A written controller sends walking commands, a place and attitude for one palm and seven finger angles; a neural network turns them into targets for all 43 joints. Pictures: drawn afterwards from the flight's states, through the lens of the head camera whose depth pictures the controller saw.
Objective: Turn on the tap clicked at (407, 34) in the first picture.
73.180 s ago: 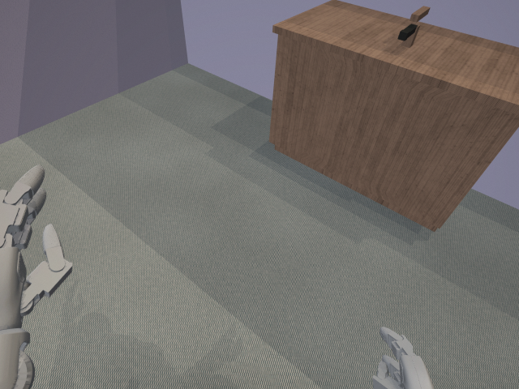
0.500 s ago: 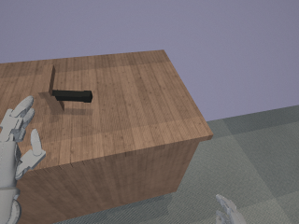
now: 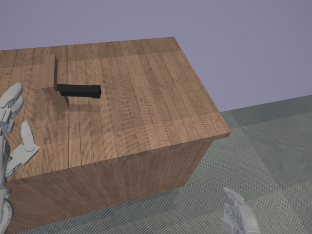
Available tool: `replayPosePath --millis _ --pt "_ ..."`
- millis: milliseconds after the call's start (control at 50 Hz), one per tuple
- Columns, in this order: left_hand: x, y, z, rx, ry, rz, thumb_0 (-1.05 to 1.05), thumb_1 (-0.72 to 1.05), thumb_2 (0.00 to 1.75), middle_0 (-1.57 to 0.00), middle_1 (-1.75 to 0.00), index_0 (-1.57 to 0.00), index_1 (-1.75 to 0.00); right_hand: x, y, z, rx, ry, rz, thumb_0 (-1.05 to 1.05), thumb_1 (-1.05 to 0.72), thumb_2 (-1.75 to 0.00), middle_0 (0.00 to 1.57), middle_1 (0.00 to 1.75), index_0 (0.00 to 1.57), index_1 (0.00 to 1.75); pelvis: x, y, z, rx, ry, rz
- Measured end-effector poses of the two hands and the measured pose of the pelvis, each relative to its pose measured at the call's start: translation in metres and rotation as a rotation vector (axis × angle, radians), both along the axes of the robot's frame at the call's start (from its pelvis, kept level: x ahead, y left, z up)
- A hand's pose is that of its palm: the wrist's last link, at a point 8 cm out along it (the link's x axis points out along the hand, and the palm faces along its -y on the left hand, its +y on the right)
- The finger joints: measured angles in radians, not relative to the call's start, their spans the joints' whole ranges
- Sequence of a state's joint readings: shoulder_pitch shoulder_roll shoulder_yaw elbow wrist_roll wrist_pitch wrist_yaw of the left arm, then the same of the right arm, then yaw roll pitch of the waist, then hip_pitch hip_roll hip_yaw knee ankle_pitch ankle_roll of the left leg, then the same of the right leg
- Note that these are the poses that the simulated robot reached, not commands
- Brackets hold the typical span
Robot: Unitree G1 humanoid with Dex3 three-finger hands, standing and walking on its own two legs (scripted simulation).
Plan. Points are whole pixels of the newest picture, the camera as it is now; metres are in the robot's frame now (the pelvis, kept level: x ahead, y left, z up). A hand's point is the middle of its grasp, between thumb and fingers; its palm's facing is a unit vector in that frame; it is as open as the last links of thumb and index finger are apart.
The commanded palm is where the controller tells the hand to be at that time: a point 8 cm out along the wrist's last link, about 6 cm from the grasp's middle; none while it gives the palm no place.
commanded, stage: look again from close up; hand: left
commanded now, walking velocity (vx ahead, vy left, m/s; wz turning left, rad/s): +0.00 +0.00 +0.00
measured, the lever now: (95, 91) +0.47 +0.23 +0.05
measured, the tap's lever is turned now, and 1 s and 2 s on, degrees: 75 75 75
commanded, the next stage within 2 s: come to a stop and stand still in 0.30 s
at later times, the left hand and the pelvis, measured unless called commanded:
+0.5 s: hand (63, 148) +0.23 +0.20 +0.16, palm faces +0.39 -0.85 -0.34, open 7.5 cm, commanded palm +0.17 +0.24 +0.18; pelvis +0.01 -0.05 +0.00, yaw +1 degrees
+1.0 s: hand (64, 142) +0.24 +0.20 +0.16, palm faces +0.29 -0.88 -0.37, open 7.5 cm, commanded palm +0.18 +0.26 +0.18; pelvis +0.02 -0.02 +0.00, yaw +0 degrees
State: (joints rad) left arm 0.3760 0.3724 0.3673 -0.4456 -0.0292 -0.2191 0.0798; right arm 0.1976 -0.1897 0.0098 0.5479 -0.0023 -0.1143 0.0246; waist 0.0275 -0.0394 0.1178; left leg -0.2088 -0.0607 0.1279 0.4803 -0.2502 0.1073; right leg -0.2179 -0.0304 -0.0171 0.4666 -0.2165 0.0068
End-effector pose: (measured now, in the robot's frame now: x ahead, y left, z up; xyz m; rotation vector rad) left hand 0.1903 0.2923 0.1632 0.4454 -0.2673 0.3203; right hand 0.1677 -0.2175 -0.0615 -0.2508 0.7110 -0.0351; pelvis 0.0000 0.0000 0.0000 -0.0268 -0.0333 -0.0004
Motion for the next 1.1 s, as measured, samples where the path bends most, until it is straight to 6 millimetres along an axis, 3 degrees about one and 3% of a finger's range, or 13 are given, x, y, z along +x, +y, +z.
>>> replayPosePath --millis 180,280,380,520,680,740,800,860,1000,1040,1100 --pt "-0.013 -0.017 0.026 0.055 -0.076 0.003 0.02 0.88 0.90 -0.21 -0.30 -0.21 -0.30 0.000 -0.016 -0.001 0.004 0.004 -0.012 0.01 -0.90 -0.90 0.20 0.30 0.20 0.30 0.003 -0.015 0.002 -0.001 -0.003 0.010" --pt "-0.014 -0.021 0.015 0.015 -0.028 0.057 0.02 0.89 0.90 -0.21 -0.30 -0.21 -0.30 0.001 -0.025 -0.002 0.023 -0.002 -0.019 0.01 -0.90 -0.90 0.20 0.30 0.20 0.30 0.005 -0.026 0.003 0.002 0.000 0.012" --pt "-0.011 -0.037 0.003 -0.042 0.014 0.068 0.02 0.89 0.90 -0.20 -0.30 -0.21 -0.30 0.003 -0.036 -0.003 0.019 -0.006 -0.016 0.01 -0.90 -0.90 0.20 0.30 0.20 0.30 0.007 -0.037 0.004 0.005 0.004 0.013" --pt "-0.002 -0.055 0.011 -0.028 -0.011 0.031 0.02 0.88 0.90 -0.21 -0.30 -0.21 -0.30 0.011 -0.053 0.000 0.000 -0.016 -0.023 0.01 -0.90 -0.90 0.20 0.30 0.20 0.30 0.012 -0.049 0.005 0.004 0.016 0.016" --pt "0.006 -0.053 0.012 0.004 0.020 0.022 0.02 0.88 0.90 -0.21 -0.30 -0.21 -0.30 0.019 -0.065 0.000 -0.012 -0.013 -0.057 0.01 -0.90 -0.90 0.20 0.30 0.20 0.30 0.019 -0.047 0.004 0.002 0.037 0.016" --pt "0.007 -0.050 0.008 0.002 0.043 0.025 0.02 0.88 0.90 -0.21 -0.30 -0.21 -0.30 0.020 -0.063 -0.001 -0.018 -0.001 -0.064 0.01 -0.90 -0.90 0.20 0.30 0.20 0.30 0.021 -0.044 0.004 0.006 0.038 0.016" --pt "0.020 -0.023 0.028 0.149 -0.037 0.042 0.02 0.88 0.90 -0.21 -0.30 -0.21 -0.30 0.018 -0.055 -0.004 -0.048 0.027 -0.004 0.01 -0.90 -0.90 0.20 0.30 0.20 0.30 0.017 -0.045 0.003 0.001 0.050 0.024" --pt "0.027 -0.005 0.033 0.100 -0.108 0.092 0.02 0.88 0.90 -0.21 -0.30 -0.21 -0.30 0.017 -0.045 -0.002 -0.023 0.018 0.006 0.01 -0.90 -0.90 0.20 0.30 0.20 0.30 0.015 -0.040 0.003 0.009 0.048 0.012" --pt "0.015 -0.046 0.007 0.000 -0.008 -0.078 0.02 0.89 0.90 -0.20 -0.30 -0.20 -0.30 0.014 -0.024 -0.002 0.040 -0.049 -0.028 0.01 -0.90 -0.90 0.20 0.30 0.20 0.30 0.018 -0.022 -0.001 0.018 0.033 0.004" --pt "0.009 -0.044 0.003 0.010 0.019 -0.087 0.02 0.89 0.90 -0.21 -0.30 -0.21 -0.30 0.013 -0.019 -0.002 0.039 -0.041 -0.030 0.01 -0.90 -0.90 0.20 0.30 0.20 0.30 0.017 -0.022 -0.001 0.016 0.027 0.011" --pt "0.001 -0.025 0.005 0.036 0.010 -0.029 0.02 0.88 0.90 -0.21 -0.30 -0.21 -0.30 0.011 -0.013 -0.002 0.027 -0.023 -0.016 0.01 -0.90 -0.90 0.20 0.30 0.20 0.30 0.015 -0.024 -0.001 0.013 0.021 0.023"
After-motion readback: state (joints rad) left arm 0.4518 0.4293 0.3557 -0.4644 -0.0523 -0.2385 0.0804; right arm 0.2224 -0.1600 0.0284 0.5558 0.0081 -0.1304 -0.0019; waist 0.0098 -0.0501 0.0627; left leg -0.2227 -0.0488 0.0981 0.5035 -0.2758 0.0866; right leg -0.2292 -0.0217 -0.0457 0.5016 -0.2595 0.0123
